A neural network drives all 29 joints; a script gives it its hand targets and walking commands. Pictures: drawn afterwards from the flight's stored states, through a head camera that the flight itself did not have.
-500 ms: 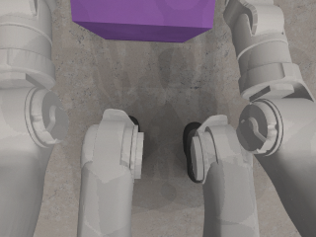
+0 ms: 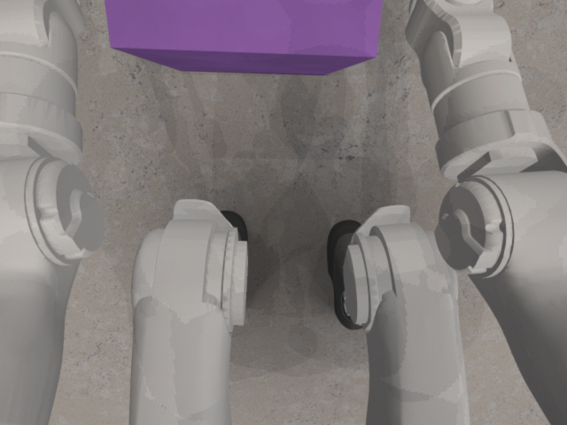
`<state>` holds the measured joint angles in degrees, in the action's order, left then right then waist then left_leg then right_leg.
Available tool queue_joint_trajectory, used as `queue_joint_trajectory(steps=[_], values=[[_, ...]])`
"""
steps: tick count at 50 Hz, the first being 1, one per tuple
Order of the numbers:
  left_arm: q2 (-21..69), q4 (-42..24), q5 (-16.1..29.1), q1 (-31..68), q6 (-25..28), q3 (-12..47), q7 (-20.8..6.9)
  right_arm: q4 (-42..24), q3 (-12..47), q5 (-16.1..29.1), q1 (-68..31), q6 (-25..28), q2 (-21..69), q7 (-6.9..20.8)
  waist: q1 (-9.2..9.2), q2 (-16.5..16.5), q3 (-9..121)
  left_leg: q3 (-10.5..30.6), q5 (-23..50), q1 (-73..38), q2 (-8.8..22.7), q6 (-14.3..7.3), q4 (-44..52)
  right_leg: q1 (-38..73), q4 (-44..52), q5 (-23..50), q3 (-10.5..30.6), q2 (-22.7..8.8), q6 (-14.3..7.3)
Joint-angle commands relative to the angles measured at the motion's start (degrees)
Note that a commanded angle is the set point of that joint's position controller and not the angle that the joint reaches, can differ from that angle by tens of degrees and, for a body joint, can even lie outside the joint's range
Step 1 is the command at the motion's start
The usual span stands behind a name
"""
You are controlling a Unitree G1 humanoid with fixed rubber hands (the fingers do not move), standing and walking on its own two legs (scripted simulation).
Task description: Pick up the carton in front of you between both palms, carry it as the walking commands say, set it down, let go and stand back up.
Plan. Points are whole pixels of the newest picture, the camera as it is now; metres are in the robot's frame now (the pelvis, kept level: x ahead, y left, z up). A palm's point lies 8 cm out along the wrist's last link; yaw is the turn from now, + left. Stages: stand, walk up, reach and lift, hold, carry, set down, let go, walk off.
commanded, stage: set down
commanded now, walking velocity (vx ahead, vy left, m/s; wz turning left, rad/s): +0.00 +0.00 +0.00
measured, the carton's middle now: out of the picture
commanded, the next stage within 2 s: let go in 1.18 s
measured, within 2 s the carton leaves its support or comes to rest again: neither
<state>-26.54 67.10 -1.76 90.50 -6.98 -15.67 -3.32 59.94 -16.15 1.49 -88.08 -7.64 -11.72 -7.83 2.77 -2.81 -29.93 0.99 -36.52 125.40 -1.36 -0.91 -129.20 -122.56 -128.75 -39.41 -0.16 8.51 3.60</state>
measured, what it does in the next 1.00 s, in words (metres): rises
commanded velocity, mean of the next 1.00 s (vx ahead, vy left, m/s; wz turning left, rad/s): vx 0.00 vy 0.00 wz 0.00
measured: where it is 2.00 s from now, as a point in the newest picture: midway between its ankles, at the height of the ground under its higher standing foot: (287, 288)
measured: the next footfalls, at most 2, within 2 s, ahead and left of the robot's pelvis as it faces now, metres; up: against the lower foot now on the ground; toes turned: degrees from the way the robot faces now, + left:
none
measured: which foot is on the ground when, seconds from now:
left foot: down 0.00-1.00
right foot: down 0.00-1.00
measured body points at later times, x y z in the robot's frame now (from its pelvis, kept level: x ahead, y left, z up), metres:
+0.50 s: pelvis -0.01 +0.00 +0.06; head +0.35 +0.05 +0.32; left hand +0.57 +0.28 -0.05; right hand +0.59 -0.10 -0.05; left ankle +0.10 +0.11 -0.33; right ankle +0.09 -0.11 -0.33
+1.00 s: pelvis +0.01 +0.01 +0.20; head +0.35 +0.06 +0.48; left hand +0.57 +0.29 +0.09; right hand +0.59 -0.11 +0.09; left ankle +0.10 +0.11 -0.33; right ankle +0.09 -0.11 -0.33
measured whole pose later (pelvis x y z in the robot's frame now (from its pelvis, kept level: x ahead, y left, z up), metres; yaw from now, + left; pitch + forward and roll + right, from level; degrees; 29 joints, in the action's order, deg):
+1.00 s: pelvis +0.01 +0.01 +0.20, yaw +1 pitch +46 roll -4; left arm -28.0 57.2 0.8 82.1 -14.6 -14.6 -4.7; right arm 45.9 -18.0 1.8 -76.6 -16.1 -11.7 -9.0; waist 0.7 -1.5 -4.5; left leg 2.3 -24.2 106.9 -3.0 -1.3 -85.0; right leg -103.9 -84.2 -26.7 1.3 4.6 2.1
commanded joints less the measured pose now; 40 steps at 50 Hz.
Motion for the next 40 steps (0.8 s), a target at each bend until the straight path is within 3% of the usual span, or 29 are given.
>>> queue_joint_trajectory(steps=[1, 7, 15, 19, 24, 32, 40], values=[[-11.92, -4.61, 6.03, 18.37, 3.6, 3.72, 2.86, -4.8, 4.48, 5.53, -15.51, 2.49, -9.42, -1.61, 2.95, 2.59, 65.9, 1.34, 34.35, -36.07, 0.29, 0.87, 8.02, 25.17, 6.62, 28.45, -2.45, -2.04, -0.3], [-13.26, -4.21, 12.18, 18.6, 3.14, 8.72, 1.97, -7.42, 8.55, 9.83, -16.25, 1.57, -9.44, -1.67, 2.67, 2.61, 77.33, 1.0, 35.07, -40.09, 1.1, 0.38, 8.67, 28.79, 6.66, 29.31, -2.81, -2.91, -0.99], [-15.68, -12.78, 11.26, 21.95, -2.26, 8.46, 2.3, -17.24, 6.56, 9.57, -18.93, -3.31, -11.23, -4.31, 1.37, 6.05, 94.35, -1.32, 32.15, -54.51, 0.09, -0.03, 14.79, 31.66, 13.74, 23.04, -5.68, -1.42, -1.65], [-13.69, -10.97, 8.78, 20.22, -5.07, 7.15, 2.15, -13.88, 3.14, 6.71, -16.55, -6.1, -10.63, -4.59, 0.12, 6.91, 87.28, -1.51, 26.77, -51.19, -0.51, 0.37, 20.09, 27.3, 19.22, 17.78, -5.59, -1.62, -1.91], [-9.08, -7.31, 4.8, 15.96, -4.59, 4.86, 0.87, -8.93, -1.88, 1.47, -11.99, -5.45, -7.89, -2.63, -1.05, 7.02, 77.45, -0.6, 24.54, -45.68, -0.92, 1.05, 25.25, 21.95, 24.57, 16.36, -5.09, -1.96, -1.75], [-9.89, -10.55, 2.56, 15.42, -4.86, 1.79, 0.25, -13.52, -2.93, -0.07, -11.56, -5.64, -7.39, -1.75, -0.14, 6.52, 85.34, -1.4, 27.68, -50.8, -1.67, 1.49, 32.55, 27.95, 31.97, 18.73, -5.19, -1.4, -1.28], [-11.34, -16.86, 3.97, 13.26, -7.11, 2.16, -0.2, -20.31, -1.07, 1.6, -8.77, -7.85, -7.81, -2.16, -0.26, 7.62, 98.49, -1.42, 38.7, -65.61, -2.21, 1.84, 40.31, 35.93, 40.53, 25.12, -5.19, -0.72, -1.02]])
